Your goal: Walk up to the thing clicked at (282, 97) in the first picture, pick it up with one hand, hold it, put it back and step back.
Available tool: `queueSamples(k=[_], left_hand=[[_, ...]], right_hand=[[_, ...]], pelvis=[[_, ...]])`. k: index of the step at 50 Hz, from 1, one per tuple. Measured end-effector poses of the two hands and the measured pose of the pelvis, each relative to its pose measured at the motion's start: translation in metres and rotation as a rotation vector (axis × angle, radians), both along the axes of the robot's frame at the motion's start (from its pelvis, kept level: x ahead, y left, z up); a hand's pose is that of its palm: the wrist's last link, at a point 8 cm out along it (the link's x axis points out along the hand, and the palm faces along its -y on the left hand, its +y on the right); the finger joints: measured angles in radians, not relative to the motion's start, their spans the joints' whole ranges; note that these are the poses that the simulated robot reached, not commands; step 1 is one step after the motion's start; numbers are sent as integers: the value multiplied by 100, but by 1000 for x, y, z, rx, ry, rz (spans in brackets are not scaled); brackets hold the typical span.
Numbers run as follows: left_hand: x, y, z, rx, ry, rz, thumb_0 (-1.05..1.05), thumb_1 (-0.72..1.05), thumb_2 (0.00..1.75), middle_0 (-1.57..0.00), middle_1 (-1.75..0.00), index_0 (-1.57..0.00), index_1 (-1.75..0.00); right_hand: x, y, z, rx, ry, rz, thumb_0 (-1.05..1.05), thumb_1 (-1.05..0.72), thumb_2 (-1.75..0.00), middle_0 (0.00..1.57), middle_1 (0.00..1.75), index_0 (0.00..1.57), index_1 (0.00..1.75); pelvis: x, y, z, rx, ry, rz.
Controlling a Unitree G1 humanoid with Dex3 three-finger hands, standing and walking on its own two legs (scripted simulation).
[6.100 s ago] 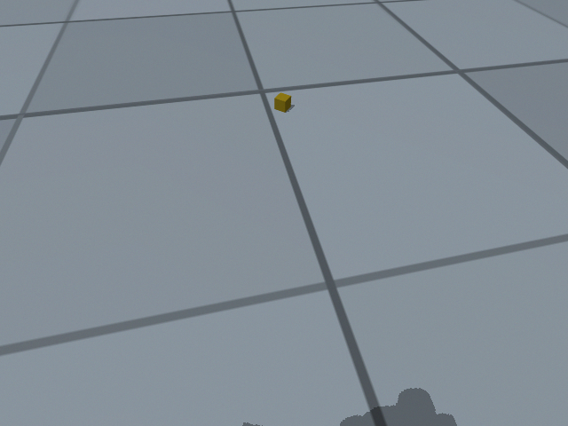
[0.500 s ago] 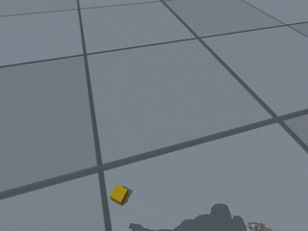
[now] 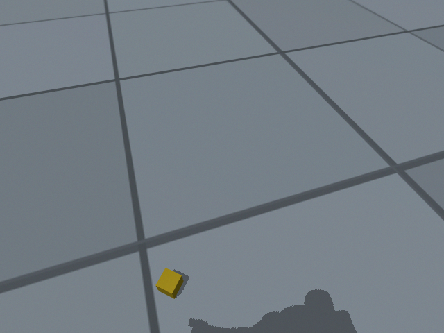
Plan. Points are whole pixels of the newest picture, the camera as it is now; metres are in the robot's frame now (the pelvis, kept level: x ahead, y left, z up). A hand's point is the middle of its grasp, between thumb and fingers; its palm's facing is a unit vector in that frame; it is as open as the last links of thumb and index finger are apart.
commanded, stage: walk up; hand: left
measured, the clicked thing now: (170, 283) +0.43 +0.22 -0.74
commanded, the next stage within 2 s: none
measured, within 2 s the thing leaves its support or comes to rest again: neither
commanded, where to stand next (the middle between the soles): +0.03 +0.00 m, yaw -2 degrees
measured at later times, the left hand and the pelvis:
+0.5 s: hand out of the picture +0.08 +0.27 -0.16, palm faces +0.01 -0.93 -0.37, open 7.4 cm; pelvis -0.04 +0.01 -0.01, yaw +1 degrees
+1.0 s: hand out of the picture +0.02 +0.30 -0.17, palm faces -0.12 -0.93 -0.33, open 7.4 cm; pelvis -0.06 +0.03 -0.01, yaw -3 degrees
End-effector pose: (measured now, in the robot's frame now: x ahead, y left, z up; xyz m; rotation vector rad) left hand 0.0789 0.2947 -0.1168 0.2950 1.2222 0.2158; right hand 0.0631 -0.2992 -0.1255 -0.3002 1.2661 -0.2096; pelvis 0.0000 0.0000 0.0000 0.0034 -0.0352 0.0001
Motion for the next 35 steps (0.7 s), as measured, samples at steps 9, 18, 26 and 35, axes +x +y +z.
queueSamples(k=[9, 18, 26, 35], left_hand=[[8, -3, 1, -4, -24, -11, 0, 91, 90, -21, -30, -20, -30], [7, -2, 0, -6, -28, -1, 0, 90, 90, -21, -30, -20, -30], [-5, 24, -8, 46, -45, -21, 0, 90, 90, -21, -30, -20, -30], [-27, 61, -31, 14, -63, -24, 0, 91, 90, -21, -30, -20, -30]], right_hand=[[-4, -1, 1, -3, -5, -5, 1, -91, -90, 20, 30, 20, 30], [-1, -1, 1, -1, -15, 0, 1, -91, -90, 20, 30, 20, 30], [-12, -8, -3, -57, -10, 4, 1, -91, -90, 20, 30, 20, 30], [-86, 21, 4, -118, 67, 10, 1, -91, -90, 20, 30, 20, 30]], pelvis=[[-1, -1, 0, -1, -3, 0], [-4, -1, -2, 1, 0, -1], [-42, 13, -15, 2, 9, 15], [-70, 44, -26, -4, 0, 41]])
